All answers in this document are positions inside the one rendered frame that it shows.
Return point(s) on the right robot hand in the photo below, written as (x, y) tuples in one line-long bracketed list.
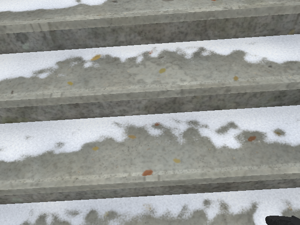
[(282, 220)]

